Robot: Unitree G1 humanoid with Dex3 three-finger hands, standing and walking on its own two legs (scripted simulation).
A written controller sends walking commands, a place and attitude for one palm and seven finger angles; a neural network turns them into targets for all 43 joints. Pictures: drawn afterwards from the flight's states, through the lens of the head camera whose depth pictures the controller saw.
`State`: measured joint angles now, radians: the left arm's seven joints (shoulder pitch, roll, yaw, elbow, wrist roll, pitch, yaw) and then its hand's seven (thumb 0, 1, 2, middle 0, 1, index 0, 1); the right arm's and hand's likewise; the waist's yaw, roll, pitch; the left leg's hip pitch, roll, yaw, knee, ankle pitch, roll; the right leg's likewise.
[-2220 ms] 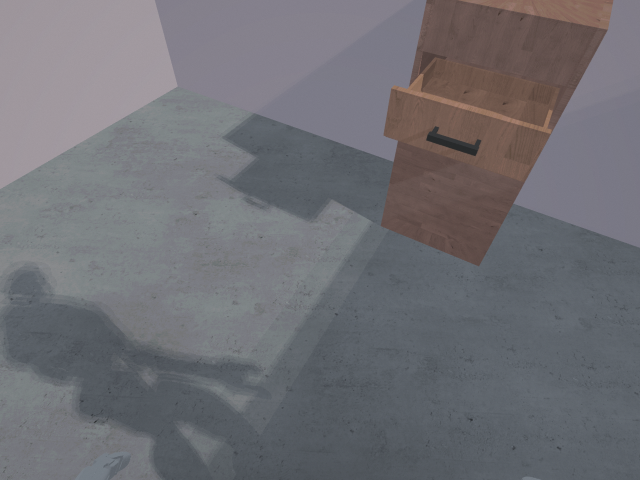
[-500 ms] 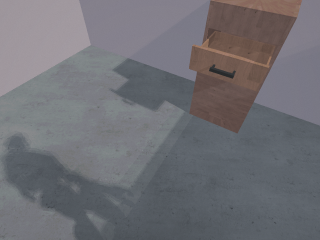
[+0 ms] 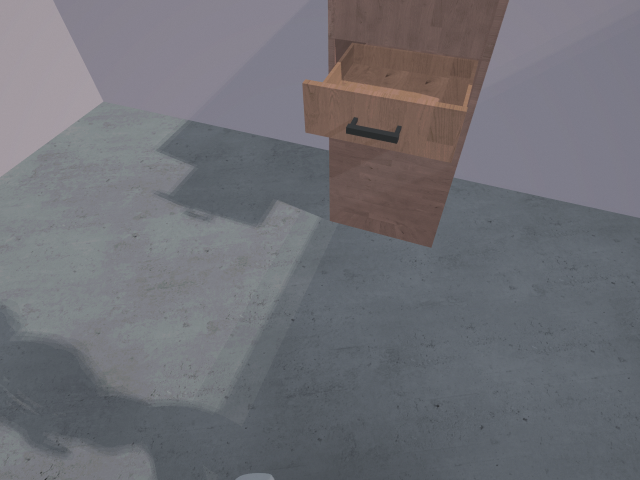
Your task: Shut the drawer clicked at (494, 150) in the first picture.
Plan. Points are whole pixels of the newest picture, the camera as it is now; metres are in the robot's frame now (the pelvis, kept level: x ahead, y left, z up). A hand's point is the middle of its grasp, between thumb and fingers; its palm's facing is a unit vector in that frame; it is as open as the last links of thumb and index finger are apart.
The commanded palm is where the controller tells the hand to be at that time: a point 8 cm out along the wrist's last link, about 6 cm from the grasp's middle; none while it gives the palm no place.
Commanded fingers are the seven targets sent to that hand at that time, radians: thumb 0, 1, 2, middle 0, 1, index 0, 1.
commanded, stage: walk to a spot facing it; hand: left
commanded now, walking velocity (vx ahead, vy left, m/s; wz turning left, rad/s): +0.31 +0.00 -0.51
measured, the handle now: (374, 129) +0.87 -0.04 -0.07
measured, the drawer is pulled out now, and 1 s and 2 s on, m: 0.25 0.25 0.25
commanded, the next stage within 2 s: take the last steps up to it in 0.30 s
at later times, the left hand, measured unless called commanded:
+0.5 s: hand (185, 427) +0.21 +0.25 -0.18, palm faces -0.14 -0.97 -0.20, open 7.4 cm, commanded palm none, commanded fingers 0.00 0.90 0.90 -0.20 -0.30 -0.20 -0.30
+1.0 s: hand (306, 270) +0.51 +0.09 -0.15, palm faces -0.47 -0.88 -0.10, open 7.4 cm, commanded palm none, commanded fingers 0.00 0.90 0.90 -0.20 -0.30 -0.20 -0.30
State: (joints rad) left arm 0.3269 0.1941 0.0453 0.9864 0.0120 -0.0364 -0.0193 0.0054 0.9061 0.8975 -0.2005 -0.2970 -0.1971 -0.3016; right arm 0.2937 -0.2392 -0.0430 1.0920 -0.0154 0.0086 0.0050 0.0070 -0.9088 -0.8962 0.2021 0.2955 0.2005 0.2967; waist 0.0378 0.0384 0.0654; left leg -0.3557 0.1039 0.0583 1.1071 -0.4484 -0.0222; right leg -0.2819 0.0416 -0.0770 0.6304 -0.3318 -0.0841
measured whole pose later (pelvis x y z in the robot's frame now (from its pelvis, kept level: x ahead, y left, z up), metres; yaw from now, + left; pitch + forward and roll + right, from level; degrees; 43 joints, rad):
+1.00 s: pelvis +0.34 +0.00 +0.01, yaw -21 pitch +1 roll -1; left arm 0.07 0.16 0.03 1.02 0.03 0.01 -0.03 0.01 0.91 0.90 -0.20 -0.30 -0.19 -0.30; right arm 0.55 -0.11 -0.02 1.17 -0.03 -0.05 -0.02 0.00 -0.91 -0.90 0.20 0.30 0.20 0.30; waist -0.13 -0.02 0.05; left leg -0.03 0.09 0.22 0.39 -0.36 -0.02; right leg -0.41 -0.05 -0.12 0.61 -0.26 -0.02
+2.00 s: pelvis +0.45 -0.13 +0.01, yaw -18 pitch -1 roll +2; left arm 0.25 0.13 0.03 1.03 0.03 0.02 0.03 0.01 0.91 0.90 -0.20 -0.30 -0.20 -0.30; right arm 0.20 -0.19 -0.07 1.05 -0.01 0.06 0.00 0.00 -0.92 -0.90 0.20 0.30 0.20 0.30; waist 0.01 0.05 0.04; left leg -0.39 0.02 0.03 0.96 -0.38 -0.02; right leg -0.29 -0.04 -0.08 0.50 -0.20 -0.04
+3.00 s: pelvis +0.44 -0.11 +0.02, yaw -17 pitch -1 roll +0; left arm 0.27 0.14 0.01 1.16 0.00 -0.01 0.04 0.01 0.94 0.90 -0.20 -0.30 -0.20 -0.30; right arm 0.28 -0.12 0.00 1.17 -0.01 0.00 -0.05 0.00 -0.92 -0.90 0.20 0.30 0.20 0.30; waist 0.00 0.01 0.03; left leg -0.07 0.05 0.01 0.38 -0.28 -0.04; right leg -0.15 0.05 -0.08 0.39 -0.23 -0.07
